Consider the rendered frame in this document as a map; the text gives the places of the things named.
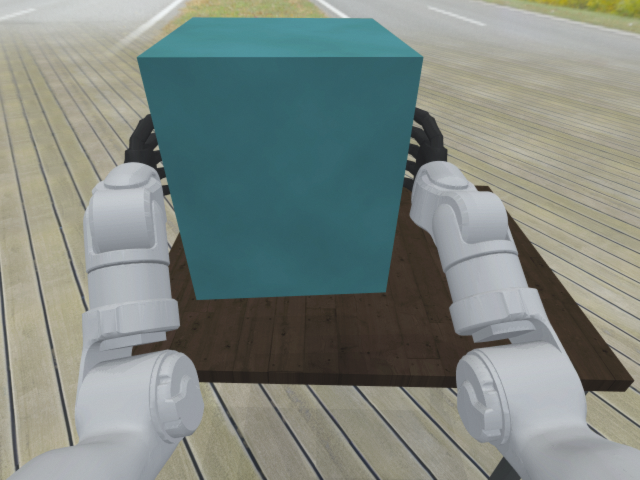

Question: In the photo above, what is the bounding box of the robot left hand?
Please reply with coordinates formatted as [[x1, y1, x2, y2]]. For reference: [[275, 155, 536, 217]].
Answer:
[[124, 114, 170, 196]]

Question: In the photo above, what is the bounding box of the robot left forearm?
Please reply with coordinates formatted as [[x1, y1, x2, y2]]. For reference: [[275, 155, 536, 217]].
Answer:
[[75, 162, 180, 436]]

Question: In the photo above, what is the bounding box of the robot right hand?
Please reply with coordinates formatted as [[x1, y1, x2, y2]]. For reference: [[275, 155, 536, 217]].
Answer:
[[403, 107, 447, 192]]

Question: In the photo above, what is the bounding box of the robot right forearm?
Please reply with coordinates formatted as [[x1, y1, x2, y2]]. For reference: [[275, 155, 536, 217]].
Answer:
[[409, 161, 587, 415]]

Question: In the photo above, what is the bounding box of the table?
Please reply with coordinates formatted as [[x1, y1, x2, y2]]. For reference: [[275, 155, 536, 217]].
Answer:
[[131, 185, 634, 480]]

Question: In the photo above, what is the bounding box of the left robot upper arm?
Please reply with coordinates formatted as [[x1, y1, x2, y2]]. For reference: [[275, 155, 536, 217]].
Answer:
[[6, 349, 204, 480]]

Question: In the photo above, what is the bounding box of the carton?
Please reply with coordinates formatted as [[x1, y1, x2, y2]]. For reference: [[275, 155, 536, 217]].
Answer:
[[137, 17, 423, 300]]

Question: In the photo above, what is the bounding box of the right robot upper arm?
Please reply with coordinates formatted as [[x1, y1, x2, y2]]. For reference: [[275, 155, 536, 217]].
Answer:
[[456, 340, 640, 480]]

